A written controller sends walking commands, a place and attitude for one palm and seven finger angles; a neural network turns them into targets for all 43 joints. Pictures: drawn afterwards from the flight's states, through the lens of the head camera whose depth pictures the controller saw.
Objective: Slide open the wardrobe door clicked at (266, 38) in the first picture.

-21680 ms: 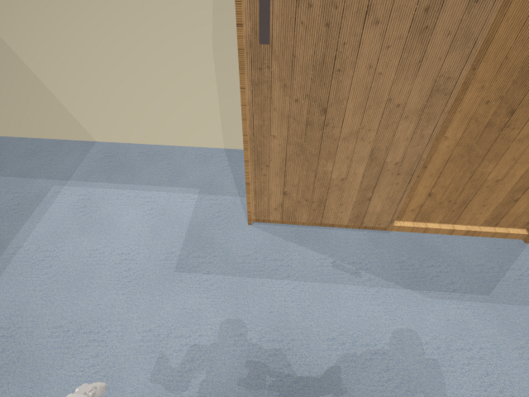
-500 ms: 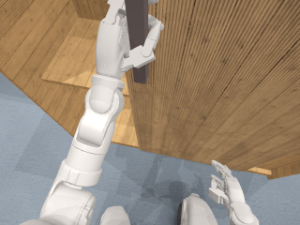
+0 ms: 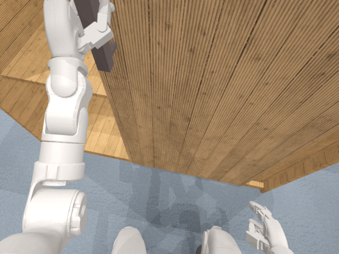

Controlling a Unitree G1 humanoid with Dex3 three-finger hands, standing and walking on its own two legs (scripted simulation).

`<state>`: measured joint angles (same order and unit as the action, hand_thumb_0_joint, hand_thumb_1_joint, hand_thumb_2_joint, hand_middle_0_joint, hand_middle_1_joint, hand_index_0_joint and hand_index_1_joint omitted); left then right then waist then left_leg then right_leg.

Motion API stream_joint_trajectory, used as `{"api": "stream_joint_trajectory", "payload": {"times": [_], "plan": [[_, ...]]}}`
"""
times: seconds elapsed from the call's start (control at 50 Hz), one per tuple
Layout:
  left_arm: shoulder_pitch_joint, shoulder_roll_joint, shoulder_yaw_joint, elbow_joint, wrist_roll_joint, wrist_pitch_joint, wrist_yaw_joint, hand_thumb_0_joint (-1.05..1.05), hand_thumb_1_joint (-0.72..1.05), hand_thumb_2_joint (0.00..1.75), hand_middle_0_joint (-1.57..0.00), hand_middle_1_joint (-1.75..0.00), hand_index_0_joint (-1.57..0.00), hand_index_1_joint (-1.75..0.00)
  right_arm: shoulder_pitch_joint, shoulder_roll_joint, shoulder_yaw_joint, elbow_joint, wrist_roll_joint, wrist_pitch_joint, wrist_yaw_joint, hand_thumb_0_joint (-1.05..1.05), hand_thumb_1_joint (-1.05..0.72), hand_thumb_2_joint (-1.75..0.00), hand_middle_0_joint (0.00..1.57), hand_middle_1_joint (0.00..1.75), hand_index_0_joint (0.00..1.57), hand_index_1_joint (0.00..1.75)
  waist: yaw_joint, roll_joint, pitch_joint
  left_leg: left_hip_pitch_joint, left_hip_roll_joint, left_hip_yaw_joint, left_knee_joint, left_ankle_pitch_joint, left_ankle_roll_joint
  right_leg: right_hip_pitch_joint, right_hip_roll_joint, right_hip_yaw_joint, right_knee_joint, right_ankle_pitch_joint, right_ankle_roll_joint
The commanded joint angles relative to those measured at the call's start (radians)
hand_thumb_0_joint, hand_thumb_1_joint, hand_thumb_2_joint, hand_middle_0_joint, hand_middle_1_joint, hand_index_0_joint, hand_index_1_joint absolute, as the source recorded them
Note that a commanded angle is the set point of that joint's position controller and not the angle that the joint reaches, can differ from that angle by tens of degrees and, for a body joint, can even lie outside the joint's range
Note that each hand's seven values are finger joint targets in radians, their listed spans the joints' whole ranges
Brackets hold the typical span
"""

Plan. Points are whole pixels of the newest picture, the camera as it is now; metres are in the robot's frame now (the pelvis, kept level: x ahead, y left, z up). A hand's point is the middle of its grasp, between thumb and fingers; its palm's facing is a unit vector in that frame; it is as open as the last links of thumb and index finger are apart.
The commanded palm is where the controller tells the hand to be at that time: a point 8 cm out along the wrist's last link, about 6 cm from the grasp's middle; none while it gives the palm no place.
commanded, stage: stop walking and hold the door there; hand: left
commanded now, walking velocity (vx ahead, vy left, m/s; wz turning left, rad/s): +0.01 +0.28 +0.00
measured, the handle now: out of the picture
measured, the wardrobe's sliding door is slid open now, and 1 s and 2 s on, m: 0.51 0.51 0.50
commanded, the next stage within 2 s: none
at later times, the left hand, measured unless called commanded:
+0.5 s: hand (106, 26) +0.42 +0.21 +0.23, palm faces +0.49 -0.86 -0.13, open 6.4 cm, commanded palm +0.38 +0.24 +0.21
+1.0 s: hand (105, 26) +0.42 +0.21 +0.24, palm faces +0.49 -0.86 -0.16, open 6.3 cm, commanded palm +0.37 +0.25 +0.21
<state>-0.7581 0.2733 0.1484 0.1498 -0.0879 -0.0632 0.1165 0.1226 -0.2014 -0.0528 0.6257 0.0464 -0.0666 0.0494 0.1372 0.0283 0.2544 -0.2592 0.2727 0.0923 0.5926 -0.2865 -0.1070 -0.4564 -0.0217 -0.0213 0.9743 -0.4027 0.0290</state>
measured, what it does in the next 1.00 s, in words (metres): steps on the spot: right foot, then left foot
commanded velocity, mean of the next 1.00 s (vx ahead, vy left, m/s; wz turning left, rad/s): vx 0.01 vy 0.10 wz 0.00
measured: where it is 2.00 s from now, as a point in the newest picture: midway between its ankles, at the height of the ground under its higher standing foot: outside the picture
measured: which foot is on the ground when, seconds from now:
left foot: down 0.00-0.12, up 0.14-0.36, down 0.38-1.00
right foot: up 0.00-0.08, down 0.10-1.00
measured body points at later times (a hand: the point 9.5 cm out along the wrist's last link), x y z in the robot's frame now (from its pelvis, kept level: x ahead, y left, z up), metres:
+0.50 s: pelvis -0.02 -0.08 +0.00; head -0.01 -0.08 +0.45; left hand +0.39 +0.25 +0.24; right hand +0.07 -0.39 -0.09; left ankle +0.03 +0.01 -0.73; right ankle -0.02 -0.21 -0.71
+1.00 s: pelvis -0.05 -0.08 +0.00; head -0.05 -0.09 +0.45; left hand +0.38 +0.25 +0.24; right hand -0.04 -0.38 -0.11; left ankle +0.03 +0.01 -0.73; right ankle -0.05 -0.21 -0.73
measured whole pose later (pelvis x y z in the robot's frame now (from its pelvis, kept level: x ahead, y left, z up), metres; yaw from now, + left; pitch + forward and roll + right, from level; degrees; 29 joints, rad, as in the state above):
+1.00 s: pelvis -0.05 -0.08 +0.00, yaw -11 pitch +0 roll -1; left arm -0.69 0.71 0.51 0.90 -0.02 -0.14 0.11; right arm 0.32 -0.31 0.01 0.73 0.05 -0.03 -0.12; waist -0.07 0.03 0.00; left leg -0.33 0.09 0.16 0.51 -0.18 0.02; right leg -0.27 0.00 -0.03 0.50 -0.23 0.00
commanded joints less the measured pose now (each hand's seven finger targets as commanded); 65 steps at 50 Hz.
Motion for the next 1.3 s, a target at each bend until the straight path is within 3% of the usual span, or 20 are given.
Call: {"api": "stream_joint_trajectory", "payload": {"times": [0.0, 0.04, 0.06, 0.1, 0.14, 0.22, 0.26, 0.32, 0.36, 0.4, 0.44, 0.54, 0.6, 0.64, 0.68, 0.78, 0.92, 1.12, 1.22, 1.28], "plan": [[-0.27, 0.413, 0.194, -0.032, 0.051, -0.117, -0.045, 0.0, 0.9, 0.9, -0.45, -1.4, -0.45, -1.4, 0.016, -0.221, -0.056, -0.097, -0.008, -0.019, -0.041, 0.0, -0.9, -0.9, 0.2, 0.3, 0.2, 0.3, -0.144, 0.393, -0.578, 0.421, 0.097, 0.008, -0.028, 0.891, 0.169, 0.034, 0.065, -0.097, -0.252, 0.012, 0.018], [-0.355, 0.328, 0.117, -0.106, 0.046, -0.152, -0.062, 0.0, 0.9, 0.9, -0.45, -1.4, -0.45, -1.4, -0.013, -0.191, -0.028, -0.102, 0.012, -0.046, -0.036, 0.0, -0.9, -0.9, 0.2, 0.3, 0.2, 0.3, -0.151, 0.407, -0.571, 0.358, 0.033, 0.066, 0.066, 0.743, 0.113, 0.187, 0.071, -0.138, -0.532, 0.204, 0.015], [-0.318, 0.419, 0.195, -0.04, 0.058, -0.155, -0.053, 0.0, 0.9, 0.9, -0.45, -1.4, -0.45, -1.4, -0.01, -0.186, -0.028, -0.091, 0.021, -0.054, -0.043, 0.0, -0.9, -0.9, 0.2, 0.3, 0.2, 0.3, -0.141, 0.286, -0.594, 0.272, -0.026, 0.088, 0.165, 0.585, 0.124, 0.309, 0.029, -0.106, -0.613, 0.429, 0.005], [-0.198, 0.623, 0.345, 0.11, 0.09, -0.15, -0.03, 0.0, 0.9, 0.9, -0.45, -1.4, -0.45, -1.4, -0.027, -0.139, 0.001, -0.105, 0.003, -0.04, -0.075, 0.0, -0.9, -0.9, 0.2, 0.3, 0.2, 0.3, -0.116, -0.183, -0.6, -0.254, -0.211, 0.046, 0.448, -0.323, 0.064, 0.646, -0.311, 0.214, -0.485, 1.326, -0.127], [-0.22, 0.646, 0.387, 0.014, 0.063, -0.121, -0.01, 0.0, 0.9, 0.9, -0.45, -1.4, -0.45, -1.4, -0.074, -0.151, 0.011, -0.116, 0.022, -0.05, -0.115, 0.0, -0.9, -0.9, 0.2, 0.3, 0.2, 0.3, -0.085, -0.345, -0.617, -0.35, -0.206, -0.098, 0.585, -0.398, 0.077, 0.662, -0.353, 0.301, -0.396, 1.372, -0.194], [-0.188, 0.667, 0.452, 0.128, 0.069, -0.102, 0.019, 0.0, 0.9, 0.9, -0.45, -1.4, -0.45, -1.4, -0.052, -0.18, 0.026, -0.071, 0.006, -0.036, -0.132, 0.0, -0.9, -0.9, 0.2, 0.3, 0.2, 0.3, -0.121, -0.32, -0.64, -0.17, -0.246, -0.052, 0.25, -0.241, 0.075, 0.563, -0.308, 0.145, -0.428, 1.119, -0.147], [-0.217, 0.664, 0.43, 0.144, 0.073, -0.105, 0.017, 0.0, 0.9, 0.9, -0.45, -1.4, -0.45, -1.4, -0.057, -0.196, 0.014, -0.069, 0.002, -0.03, -0.131, 0.0, -0.9, -0.9, 0.2, 0.3, 0.2, 0.3, -0.124, -0.299, -0.631, -0.074, -0.262, -0.045, 0.141, -0.162, 0.072, 0.465, -0.31, 0.172, -0.462, 0.994, -0.132], [-0.229, 0.601, 0.347, 0.158, 0.071, -0.124, 0.013, 0.0, 0.9, 0.9, -0.45, -1.4, -0.45, -1.4, -0.019, -0.22, -0.001, -0.058, 0.004, -0.016, -0.129, 0.0, -0.9, -0.9, 0.2, 0.3, 0.2, 0.3, -0.148, -0.088, -0.61, 0.137, -0.24, -0.002, -0.14, 0.123, 0.079, 0.326, -0.235, 0.116, -0.453, 0.626, -0.086], [-0.243, 0.575, 0.309, 0.159, 0.063, -0.138, 0.006, 0.0, 0.9, 0.9, -0.45, -1.4, -0.45, -1.4, -0.003, -0.27, -0.022, -0.08, 0.014, -0.015, -0.123, 0.0, -0.9, -0.9, 0.2, 0.3, 0.2, 0.3, -0.128, 0.147, -0.566, 0.202, -0.03, -0.172, -0.167, 0.417, 0.17, 0.174, -0.072, 0.024, -0.386, 0.254, -0.025], [-0.203, 0.536, 0.263, 0.219, 0.063, -0.131, -0.004, 0.0, 0.9, 0.9, -0.45, -1.4, -0.45, -1.4, 0.032, -0.253, -0.012, -0.09, 0.014, -0.012, -0.119, 0.0, -0.9, -0.9, 0.2, 0.3, 0.2, 0.3, -0.138, 0.305, -0.538, 0.145, 0.045, -0.274, -0.272, 0.29, 0.234, 0.11, 0.002, -0.018, -0.224, -0.087, -0.02], [-0.217, 0.635, 0.331, 0.259, 0.081, -0.129, 0.013, 0.0, 0.9, 0.9, -0.45, -1.4, -0.45, -1.4, 0.056, -0.248, -0.004, -0.07, 0.0, -0.019, -0.136, 0.0, -0.9, -0.9, 0.2, 0.3, 0.2, 0.3, -0.137, 0.255, -0.484, 0.078, 0.063, -0.275, -0.275, 0.302, 0.263, 0.112, -0.016, 0.006, -0.152, -0.055, -0.02], [-0.185, 0.663, 0.341, 0.331, 0.077, -0.102, 0.008, 0.0, 0.9, 0.9, -0.45, -1.4, -0.45, -1.4, 0.088, -0.266, 0.006, -0.061, 0.006, -0.025, -0.15, 0.0, -0.9, -0.9, 0.2, 0.3, 0.2, 0.3, -0.137, 0.188, -0.497, 0.096, -0.03, -0.1, -0.154, 0.369, 0.181, 0.258, -0.016, -0.049, -0.504, 0.136, -0.012], [-0.149, 0.733, 0.378, 0.412, 0.098, -0.104, 0.007, 0.0, 0.9, 0.9, -0.45, -1.4, -0.45, -1.4, 0.107, -0.266, 0.007, -0.061, -0.008, -0.014, -0.157, 0.0, -0.9, -0.9, 0.2, 0.3, 0.2, 0.3, -0.163, 0.085, -0.511, 0.009, -0.131, -0.005, -0.075, 0.254, 0.111, 0.353, -0.15, 0.072, -0.539, 0.581, -0.056], [-0.161, 0.826, 0.463, 0.461, 0.094, -0.098, 0.013, 0.0, 0.9, 0.9, -0.45, -1.4, -0.45, -1.4, 0.118, -0.263, 0.0, -0.056, 0.011, -0.001, -0.163, 0.0, -0.9, -0.9, 0.2, 0.3, 0.2, 0.3, -0.147, -0.115, -0.561, -0.022, -0.172, -0.007, 0.001, 0.166, 0.096, 0.392, -0.196, 0.152, -0.544, 0.689, -0.076], [-0.183, 0.804, 0.446, 0.509, 0.094, -0.102, 0.005, 0.0, 0.9, 0.9, -0.45, -1.4, -0.45, -1.4, 0.12, -0.255, 0.007, -0.043, 0.01, -0.001, -0.167, 0.0, -0.9, -0.9, 0.2, 0.3, 0.2, 0.3, -0.148, -0.112, -0.531, -0.024, -0.184, -0.032, -0.025, 0.024, 0.104, 0.352, -0.209, 0.161, -0.567, 0.585, -0.081], [-0.174, 0.757, 0.408, 0.556, 0.088, -0.122, -0.004, 0.0, 0.9, 0.9, -0.45, -1.4, -0.45, -1.4, 0.121, -0.273, 0.01, -0.025, 0.004, -0.001, -0.175, 0.0, -0.9, -0.9, 0.2, 0.3, 0.2, 0.3, -0.149, 0.038, -0.476, 0.088, -0.06, -0.132, -0.191, 0.19, 0.155, 0.205, -0.055, 0.03, -0.529, 0.221, -0.018], [-0.183, 0.762, 0.394, 0.583, 0.087, -0.123, -0.001, 0.0, 0.9, 0.9, -0.45, -1.4, -0.45, -1.4, 0.139, -0.277, 0.008, -0.016, 0.006, -0.006, -0.179, 0.0, -0.9, -0.9, 0.2, 0.3, 0.2, 0.3, -0.144, 0.095, -0.432, 0.016, -0.056, -0.117, -0.242, 0.034, 0.158, 0.223, -0.038, 0.024, -0.534, 0.155, -0.023], [-0.183, 0.794, 0.414, 0.632, 0.092, -0.135, -0.014, 0.0, 0.9, 0.9, -0.45, -1.4, -0.45, -1.4, 0.151, -0.279, 0.001, -0.012, 0.006, 0.0, -0.174, 0.0, -0.9, -0.9, 0.2, 0.3, 0.2, 0.3, -0.152, 0.001, -0.456, 0.062, -0.125, -0.047, -0.116, 0.119, 0.132, 0.188, -0.104, 0.1, -0.597, 0.24, -0.035], [-0.191, 0.822, 0.434, 0.653, 0.1, -0.148, -0.016, 0.0, 0.9, 0.9, -0.45, -1.4, -0.45, -1.4, 0.142, -0.276, -0.015, -0.012, 0.002, 0.021, -0.159, 0.0, -0.9, -0.9, 0.2, 0.3, 0.2, 0.3, -0.138, -0.142, -0.414, -0.086, -0.213, -0.049, 0.049, -0.04, 0.111, 0.258, -0.309, 0.256, -0.667, 0.268, -0.109], [-0.22, 0.736, 0.382, 0.603, 0.097, -0.152, -0.027, 0.0, 0.9, 0.9, -0.45, -1.4, -0.45, -1.4, 0.127, -0.269, -0.015, -0.015, 0.0, 0.009, -0.151, 0.0, -0.9, -0.9, 0.2, 0.3, 0.2, 0.3, -0.137, -0.207, -0.411, -0.117, -0.215, -0.099, 0.06, -0.095, 0.107, 0.302, -0.369, 0.228, -0.613, 0.43, -0.133]]}}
